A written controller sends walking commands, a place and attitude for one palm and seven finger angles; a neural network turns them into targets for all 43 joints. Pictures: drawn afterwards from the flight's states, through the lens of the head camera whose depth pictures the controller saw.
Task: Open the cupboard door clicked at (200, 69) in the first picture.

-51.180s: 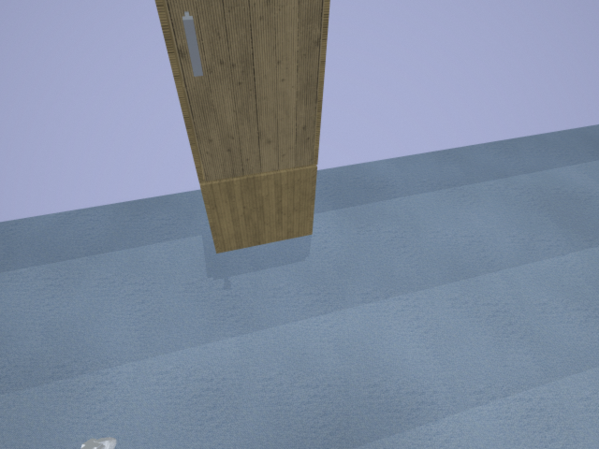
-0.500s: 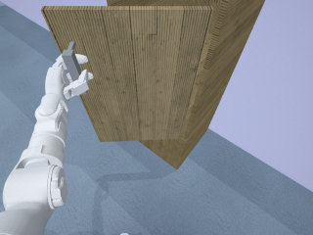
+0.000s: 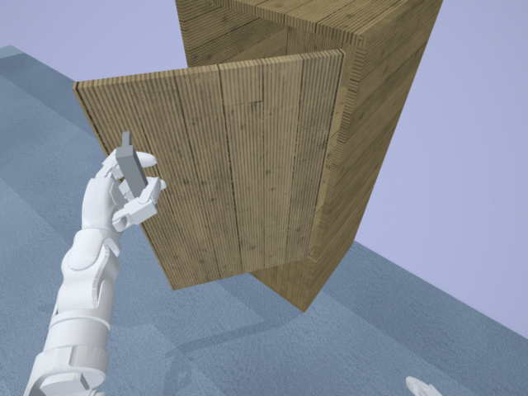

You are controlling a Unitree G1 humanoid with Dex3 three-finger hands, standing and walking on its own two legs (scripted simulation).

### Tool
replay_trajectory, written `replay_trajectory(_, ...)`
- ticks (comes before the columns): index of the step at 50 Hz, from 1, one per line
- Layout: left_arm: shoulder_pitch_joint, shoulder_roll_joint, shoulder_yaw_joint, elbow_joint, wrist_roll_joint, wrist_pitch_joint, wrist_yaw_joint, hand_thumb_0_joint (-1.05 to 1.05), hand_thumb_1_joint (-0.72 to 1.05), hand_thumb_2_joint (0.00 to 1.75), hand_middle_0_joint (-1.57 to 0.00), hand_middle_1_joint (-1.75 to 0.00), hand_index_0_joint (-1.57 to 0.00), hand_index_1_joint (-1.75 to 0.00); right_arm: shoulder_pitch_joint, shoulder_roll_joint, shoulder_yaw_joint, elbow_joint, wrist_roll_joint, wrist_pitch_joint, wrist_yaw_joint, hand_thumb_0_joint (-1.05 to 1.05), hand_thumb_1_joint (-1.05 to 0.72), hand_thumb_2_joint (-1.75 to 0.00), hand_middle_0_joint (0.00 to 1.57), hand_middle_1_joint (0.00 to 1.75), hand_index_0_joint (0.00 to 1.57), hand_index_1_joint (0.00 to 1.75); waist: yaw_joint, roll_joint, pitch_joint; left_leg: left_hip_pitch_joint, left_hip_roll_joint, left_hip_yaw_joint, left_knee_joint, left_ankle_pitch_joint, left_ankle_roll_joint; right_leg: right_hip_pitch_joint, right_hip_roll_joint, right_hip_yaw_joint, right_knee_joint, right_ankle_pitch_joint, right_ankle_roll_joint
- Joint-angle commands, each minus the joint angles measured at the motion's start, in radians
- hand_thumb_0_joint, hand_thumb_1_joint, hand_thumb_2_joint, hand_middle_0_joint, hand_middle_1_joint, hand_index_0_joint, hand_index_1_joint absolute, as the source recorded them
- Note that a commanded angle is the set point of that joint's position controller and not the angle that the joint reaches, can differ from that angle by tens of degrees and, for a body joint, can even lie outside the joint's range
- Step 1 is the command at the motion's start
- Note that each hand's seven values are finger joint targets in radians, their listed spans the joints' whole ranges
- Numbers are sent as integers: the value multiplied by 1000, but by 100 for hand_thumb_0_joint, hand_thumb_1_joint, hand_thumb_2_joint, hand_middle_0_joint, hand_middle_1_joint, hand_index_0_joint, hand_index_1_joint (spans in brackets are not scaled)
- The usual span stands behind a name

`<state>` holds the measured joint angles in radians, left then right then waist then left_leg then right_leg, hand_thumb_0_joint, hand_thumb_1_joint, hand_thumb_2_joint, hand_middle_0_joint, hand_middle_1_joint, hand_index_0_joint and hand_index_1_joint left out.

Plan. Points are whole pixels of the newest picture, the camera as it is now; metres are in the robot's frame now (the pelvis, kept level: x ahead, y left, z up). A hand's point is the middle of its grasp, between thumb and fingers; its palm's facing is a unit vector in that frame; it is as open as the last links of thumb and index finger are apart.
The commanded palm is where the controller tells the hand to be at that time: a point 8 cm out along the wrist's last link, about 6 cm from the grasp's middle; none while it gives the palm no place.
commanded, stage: pull the door open along its arc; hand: left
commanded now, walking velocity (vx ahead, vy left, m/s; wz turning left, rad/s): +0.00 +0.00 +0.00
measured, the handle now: (138, 174) +0.42 +0.21 +0.12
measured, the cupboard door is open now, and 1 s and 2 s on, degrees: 53 82 85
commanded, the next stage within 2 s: open thumb and fingers to let go in 0.68 s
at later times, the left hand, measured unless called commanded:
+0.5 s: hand (203, 264) +0.26 +0.09 +0.12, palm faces +0.46 -0.89 +0.00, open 6.1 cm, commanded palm +0.19 +0.11 +0.12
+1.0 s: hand (214, 275) +0.24 +0.07 +0.13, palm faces +0.46 -0.89 +0.01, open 6.8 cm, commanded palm +0.19 +0.09 +0.12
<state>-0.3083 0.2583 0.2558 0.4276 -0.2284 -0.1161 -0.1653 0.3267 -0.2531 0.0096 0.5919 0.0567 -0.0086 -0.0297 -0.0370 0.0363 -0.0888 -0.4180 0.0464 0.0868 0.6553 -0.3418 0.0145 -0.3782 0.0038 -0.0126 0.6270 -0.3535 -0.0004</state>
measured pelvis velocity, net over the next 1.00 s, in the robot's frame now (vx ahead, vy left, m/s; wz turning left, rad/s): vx -0.01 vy -0.04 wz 0.08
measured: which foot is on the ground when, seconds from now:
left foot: down 0.00-1.00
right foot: down 0.00-1.00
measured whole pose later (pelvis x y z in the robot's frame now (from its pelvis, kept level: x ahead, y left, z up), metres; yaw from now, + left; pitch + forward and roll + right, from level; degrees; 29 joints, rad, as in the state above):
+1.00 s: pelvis -0.01 -0.04 +0.00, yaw +5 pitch -4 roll +0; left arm 0.18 -0.07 -0.25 -0.23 0.03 0.14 0.54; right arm 0.13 -0.19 0.01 0.62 -0.04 0.07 0.01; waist 0.03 0.06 -0.02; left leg -0.24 0.05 -0.01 0.59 -0.29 -0.03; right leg -0.17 0.01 -0.11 0.58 -0.35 -0.05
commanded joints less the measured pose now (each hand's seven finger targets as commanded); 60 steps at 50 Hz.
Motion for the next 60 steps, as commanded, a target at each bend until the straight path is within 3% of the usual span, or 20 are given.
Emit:
replay_trajectory(1,-41,145,165,-464,-63,5,150,0,90,90,-40,-135,-40,-135,-156,-78,-36,-187,-1,-76,-1,0,-90,-90,20,30,20,30,154,-45,-273,170,-35,-48,-78,470,6,178,27,-57,-53,493,-15)
replay_trajectory(2,3,38,60,-502,-39,32,215,0,90,90,-40,-135,-40,-135,-177,-73,-29,-180,-5,-81,8,0,-90,-90,20,30,20,30,118,-30,-224,191,-30,-44,-91,459,1,156,26,-60,-57,480,-13)
replay_trajectory(6,82,-31,-18,-695,67,105,421,0,90,90,-40,-135,-40,-135,-204,-66,-28,-169,-38,-59,23,0,-90,-90,20,30,20,30,93,-51,-200,212,-28,-50,-93,438,-5,173,17,-59,-67,458,-12)
replay_trajectory(8,131,-122,-108,-778,120,151,505,0,90,90,-40,-135,-40,-135,-240,-47,-21,-180,-51,-38,27,0,-90,-90,20,30,20,30,90,-5,-192,229,-31,-46,-99,418,-7,173,9,-55,-74,439,-15)
replay_trajectory(11,124,-175,-178,-782,199,213,632,0,90,90,-40,-135,-40,-135,-272,-40,-11,-164,-76,-3,19,0,-90,-90,20,30,20,30,66,-73,-121,220,-31,-64,-102,340,-4,161,1,-52,-114,360,-15)
replay_trajectory(14,120,-275,-291,-807,249,248,707,0,90,90,-40,-135,-40,-135,-304,-24,-5,-157,-88,25,20,0,-90,-90,20,30,20,30,62,-54,-116,245,-37,-67,-101,326,-5,164,-10,-43,-134,339,-22)
replay_trajectory(17,168,-335,-386,-830,292,251,717,0,90,90,-40,-135,-40,-135,-317,-17,-9,-157,-93,47,25,0,-90,-90,20,30,20,30,59,-73,-118,262,-36,-73,-94,349,-3,179,-15,-30,-138,377,-28)
replay_trajectory(20,256,-395,-468,-889,303,239,703,0,90,90,-40,-135,-40,-135,-325,-5,-13,-169,-93,60,37,0,-90,-90,20,30,20,30,64,-71,-129,277,-34,-75,-85,388,-3,199,-18,-31,-125,440,-30)
replay_trajectory(21,287,-401,-484,-885,308,237,699,0,90,90,-40,-135,-40,-135,-327,-6,-13,-166,-91,63,40,0,-90,-90,20,30,20,30,63,-92,-107,265,-31,-81,-83,379,-3,196,-18,-29,-131,431,-32)
replay_trajectory(27,416,-436,-551,-969,284,220,688,0,90,90,-40,-135,-40,-135,-369,2,-9,-179,-84,56,53,0,-90,-90,20,30,20,30,74,-73,-61,256,-39,-84,-73,311,3,171,-24,-24,-154,359,-29)
replay_trajectory(33,591,-468,-595,-1064,268,227,694,0,90,90,-40,-135,-40,-135,-391,8,-13,-191,-81,34,75,0,-90,-90,20,30,20,30,94,-99,-75,252,-46,-79,-45,296,7,167,-32,-19,-165,328,-26)
replay_trajectory(35,511,-439,-562,-1062,263,222,707,0,90,90,-40,-135,-40,-135,-392,4,-11,-183,-84,29,70,0,-90,-90,20,30,20,30,86,-111,-63,246,-52,-78,-38,284,7,154,-35,-7,-172,335,-18)
replay_trajectory(38,388,-408,-513,-978,263,215,731,0,90,90,-40,-135,-40,-135,-411,1,-6,-163,-89,25,54,0,-90,-90,20,30,20,30,81,-127,-14,236,-62,-81,-40,224,9,111,-41,13,-216,208,-15)
replay_trajectory(39,288,-374,-477,-943,266,207,746,0,90,90,-40,-135,-40,-135,-409,0,-3,-150,-91,24,43,0,-90,-90,20,30,20,30,71,-149,2,230,-68,-86,-43,201,10,99,-44,25,-234,159,-11)
replay_trajectory(42,281,-397,-488,-889,277,199,747,0,69,81,-38,-133,-38,-133,-417,7,-7,-144,-93,23,34,0,-90,-90,20,30,20,30,86,-121,-11,253,-67,-86,-57,201,12,110,-50,35,-251,128,-17)
replay_trajectory(44,292,-428,-520,-882,282,192,738,0,55,75,-38,-131,-38,-131,-399,8,-10,-148,-92,19,37,0,-90,-90,20,30,20,30,83,-122,-36,265,-63,-84,-67,225,12,129,-47,21,-234,179,-17)
replay_trajectory(49,329,-428,-538,-914,282,176,698,0,20,60,-35,-127,-35,-127,-368,5,-14,-155,-90,26,41,0,-90,-90,20,30,20,30,76,-97,-63,280,-54,-80,-79,289,10,175,-43,6,-197,336,-18)
replay_trajectory(51,315,-425,-541,-899,283,179,689,0,6,54,-34,-126,-34,-126,-362,3,-10,-156,-88,28,40,0,-90,-90,20,30,20,30,72,-118,-43,275,-53,-85,-84,279,12,167,-42,0,-202,319,-17)
replay_trajectory(59,268,-457,-569,-898,288,187,698,0,-50,30,-30,-120,-30,-120,-379,3,-9,-157,-86,25,42,0,-90,-90,20,30,20,30,68,-86,-42,293,-47,-90,-88,252,8,130,-32,-23,-199,225,-28)
replay_trajectory(60,270,-469,-579,-901,289,191,701,0,-50,30,-30,-120,-30,-120,-377,3,-9,-158,-86,23,45,0,-90,-90,20,30,20,30,70,-86,-54,295,-45,-94,-89,257,8,133,-29,-30,-189,227,-30)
